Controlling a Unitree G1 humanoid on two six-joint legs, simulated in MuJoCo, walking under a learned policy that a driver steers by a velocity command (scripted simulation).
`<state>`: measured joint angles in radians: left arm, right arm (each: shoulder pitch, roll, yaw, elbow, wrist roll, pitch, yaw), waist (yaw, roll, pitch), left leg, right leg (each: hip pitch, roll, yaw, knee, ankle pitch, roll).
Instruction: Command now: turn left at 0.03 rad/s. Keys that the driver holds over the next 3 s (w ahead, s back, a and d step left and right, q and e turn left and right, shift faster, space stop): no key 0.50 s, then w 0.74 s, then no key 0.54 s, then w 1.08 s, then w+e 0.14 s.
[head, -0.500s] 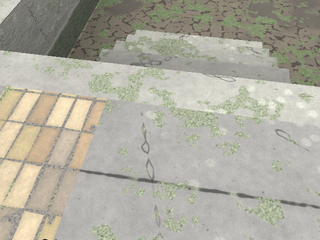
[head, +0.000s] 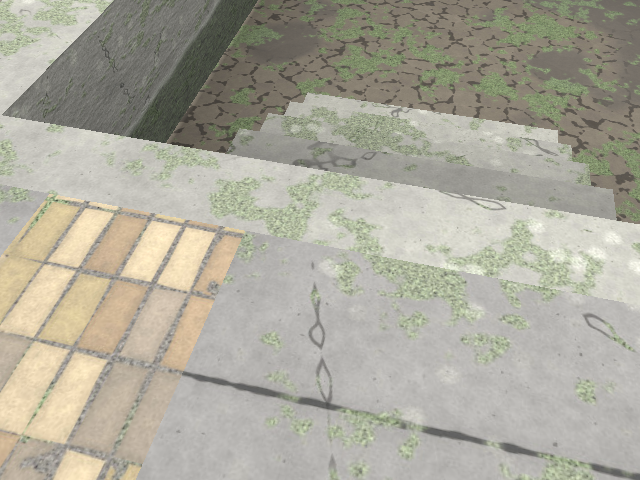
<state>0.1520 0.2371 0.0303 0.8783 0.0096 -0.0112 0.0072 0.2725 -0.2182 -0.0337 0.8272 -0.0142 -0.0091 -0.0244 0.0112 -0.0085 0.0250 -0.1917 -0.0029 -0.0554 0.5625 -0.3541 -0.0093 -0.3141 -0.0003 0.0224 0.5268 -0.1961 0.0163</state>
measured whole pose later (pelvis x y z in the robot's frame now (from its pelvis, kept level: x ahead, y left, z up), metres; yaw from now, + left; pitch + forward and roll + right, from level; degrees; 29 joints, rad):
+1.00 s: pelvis +0.14 -0.04 +0.02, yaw -1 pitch +0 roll +0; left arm 0.41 0.19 0.02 1.10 0.00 -0.09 -0.01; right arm 0.16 -0.28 -0.07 0.92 0.02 -0.08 0.00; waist 0.06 0.03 0.00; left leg -0.59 0.10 0.00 0.96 -0.15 0.03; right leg -0.01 0.04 -0.04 0.23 -0.24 -0.06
